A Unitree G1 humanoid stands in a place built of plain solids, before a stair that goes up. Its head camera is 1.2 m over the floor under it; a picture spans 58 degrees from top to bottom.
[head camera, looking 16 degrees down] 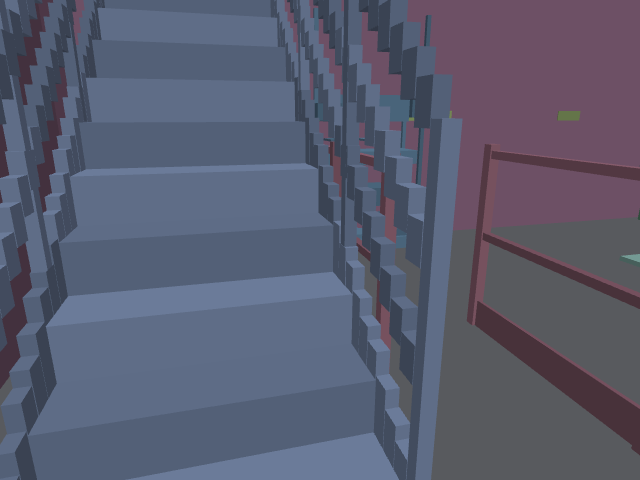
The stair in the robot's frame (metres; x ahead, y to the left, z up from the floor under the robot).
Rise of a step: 0.20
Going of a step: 0.24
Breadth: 1.07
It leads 15 degrees to the left of straight ahead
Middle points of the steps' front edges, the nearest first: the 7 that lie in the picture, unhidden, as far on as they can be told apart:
1.08 0.30 0.39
1.31 0.36 0.59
1.54 0.42 0.78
1.77 0.48 0.98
2.01 0.54 1.17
2.24 0.60 1.37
2.47 0.66 1.57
